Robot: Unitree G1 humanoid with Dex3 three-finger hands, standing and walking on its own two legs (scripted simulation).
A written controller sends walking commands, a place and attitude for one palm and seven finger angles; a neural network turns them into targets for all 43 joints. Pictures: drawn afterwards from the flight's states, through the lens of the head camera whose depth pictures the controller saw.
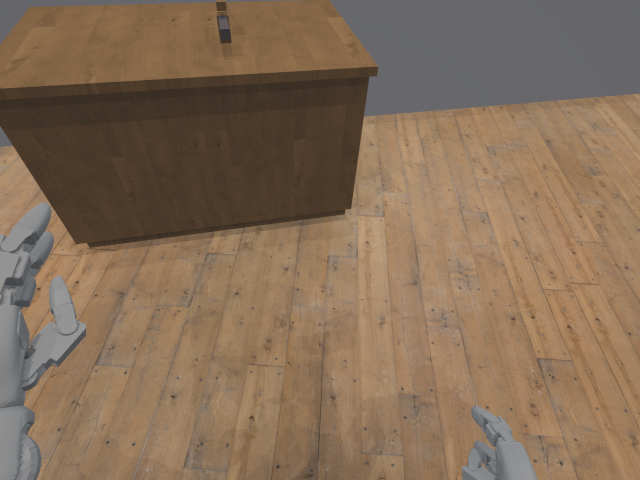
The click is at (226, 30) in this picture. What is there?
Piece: tap's lever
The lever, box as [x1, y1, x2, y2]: [219, 26, 230, 39]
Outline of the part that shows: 219,26 221,39 230,38 228,26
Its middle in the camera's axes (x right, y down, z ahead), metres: -0.28 -0.60 +1.13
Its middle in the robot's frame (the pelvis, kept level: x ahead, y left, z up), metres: +1.24 +0.36 +0.04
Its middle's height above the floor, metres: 0.81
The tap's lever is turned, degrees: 0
